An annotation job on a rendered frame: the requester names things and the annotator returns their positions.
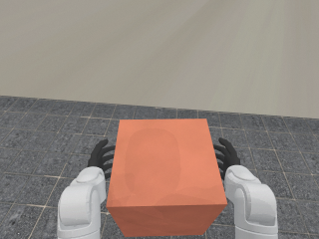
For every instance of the left robot hand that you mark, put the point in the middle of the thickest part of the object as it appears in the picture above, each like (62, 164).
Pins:
(97, 159)

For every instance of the robot right forearm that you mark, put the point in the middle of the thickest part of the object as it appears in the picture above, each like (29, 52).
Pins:
(255, 207)

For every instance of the right robot hand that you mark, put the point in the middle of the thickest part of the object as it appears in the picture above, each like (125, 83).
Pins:
(229, 158)

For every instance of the carton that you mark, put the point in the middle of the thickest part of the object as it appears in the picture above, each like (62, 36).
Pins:
(165, 179)

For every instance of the robot left forearm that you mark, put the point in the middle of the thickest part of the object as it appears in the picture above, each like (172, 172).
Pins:
(79, 207)

